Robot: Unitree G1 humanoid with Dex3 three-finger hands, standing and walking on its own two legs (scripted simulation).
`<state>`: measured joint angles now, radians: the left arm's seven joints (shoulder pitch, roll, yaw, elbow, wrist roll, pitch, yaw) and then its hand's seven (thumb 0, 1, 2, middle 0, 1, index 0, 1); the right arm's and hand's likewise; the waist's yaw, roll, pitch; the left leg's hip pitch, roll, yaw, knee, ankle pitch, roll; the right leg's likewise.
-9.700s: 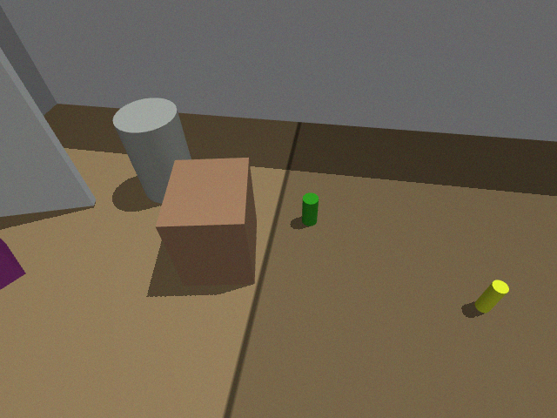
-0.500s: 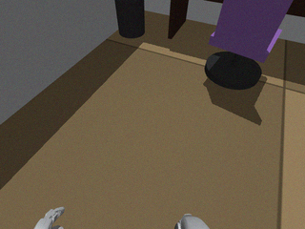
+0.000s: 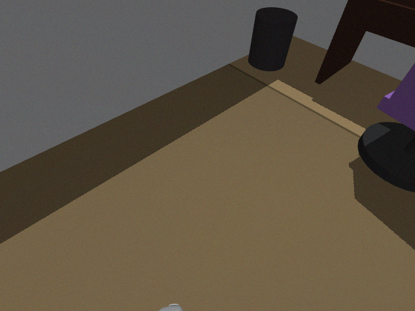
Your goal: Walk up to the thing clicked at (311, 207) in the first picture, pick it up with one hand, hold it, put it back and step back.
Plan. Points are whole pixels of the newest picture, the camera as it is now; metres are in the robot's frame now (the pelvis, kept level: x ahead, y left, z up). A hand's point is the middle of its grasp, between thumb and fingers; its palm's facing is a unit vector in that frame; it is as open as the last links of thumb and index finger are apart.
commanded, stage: walk up
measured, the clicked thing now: out of the picture -0.17 +1.21 -0.69
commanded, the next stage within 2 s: stand in 1.48 s
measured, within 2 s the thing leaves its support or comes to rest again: neither
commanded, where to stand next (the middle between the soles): +0.13 -0.03 m, yaw +16 degrees
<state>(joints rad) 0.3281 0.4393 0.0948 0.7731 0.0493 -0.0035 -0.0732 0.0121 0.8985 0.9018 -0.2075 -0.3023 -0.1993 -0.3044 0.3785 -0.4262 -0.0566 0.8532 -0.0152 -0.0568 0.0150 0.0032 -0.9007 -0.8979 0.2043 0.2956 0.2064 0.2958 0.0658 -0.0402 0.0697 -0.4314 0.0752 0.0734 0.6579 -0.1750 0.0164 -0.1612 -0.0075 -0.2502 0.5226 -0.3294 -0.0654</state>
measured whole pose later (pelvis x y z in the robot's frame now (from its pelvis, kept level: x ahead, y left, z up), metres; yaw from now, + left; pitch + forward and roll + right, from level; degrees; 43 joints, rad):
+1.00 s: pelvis +0.05 -0.03 -0.01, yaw +18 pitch -2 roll -1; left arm 0.20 0.40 0.03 0.95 0.01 -0.01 0.01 0.01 0.90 0.90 -0.21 -0.30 -0.20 -0.30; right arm 0.23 -0.40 -0.03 0.94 -0.01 -0.01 0.00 0.00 -0.90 -0.90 0.21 0.30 0.21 0.30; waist -0.01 -0.02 0.09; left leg -0.34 -0.02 -0.02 0.73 -0.36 0.02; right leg -0.34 -0.05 -0.04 0.68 -0.31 -0.01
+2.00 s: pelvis +0.06 -0.05 +0.02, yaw +19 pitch -2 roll +0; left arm 0.09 0.36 0.00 1.16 0.01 -0.01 -0.01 0.01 0.90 0.90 -0.21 -0.30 -0.20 -0.30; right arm 0.09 -0.35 -0.01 1.16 -0.01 0.00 0.02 0.00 -0.90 -0.90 0.20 0.30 0.21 0.30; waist 0.00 0.00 0.06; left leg -0.15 0.01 -0.05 0.35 -0.16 -0.02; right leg -0.17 -0.03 -0.07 0.35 -0.14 0.00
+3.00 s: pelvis +0.08 -0.06 +0.02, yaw +18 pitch -2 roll +0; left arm 0.09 0.35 0.00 1.15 0.01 -0.01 -0.01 0.01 0.90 0.90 -0.21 -0.30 -0.20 -0.30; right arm 0.10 -0.36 0.01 1.14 -0.01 -0.01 0.01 0.00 -0.90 -0.90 0.20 0.30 0.21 0.30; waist 0.00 0.01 0.05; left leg -0.11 0.03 -0.05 0.32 -0.18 -0.04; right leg -0.13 -0.01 -0.07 0.33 -0.16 -0.01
